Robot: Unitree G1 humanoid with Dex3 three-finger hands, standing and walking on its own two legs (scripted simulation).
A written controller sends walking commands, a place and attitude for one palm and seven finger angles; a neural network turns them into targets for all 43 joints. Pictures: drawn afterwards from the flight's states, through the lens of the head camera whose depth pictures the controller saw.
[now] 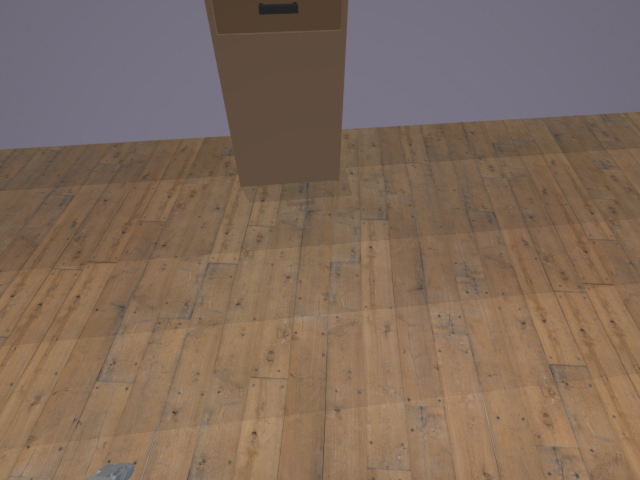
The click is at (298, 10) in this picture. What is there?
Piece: drawer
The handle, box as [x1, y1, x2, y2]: [259, 2, 297, 14]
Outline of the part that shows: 297,3 293,2 292,4 263,5 260,3 259,14 297,12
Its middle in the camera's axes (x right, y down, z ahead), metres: -0.15 -0.79 +1.32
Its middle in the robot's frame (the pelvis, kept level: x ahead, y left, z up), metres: +1.51 +0.23 +0.03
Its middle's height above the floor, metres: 0.80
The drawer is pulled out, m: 0.00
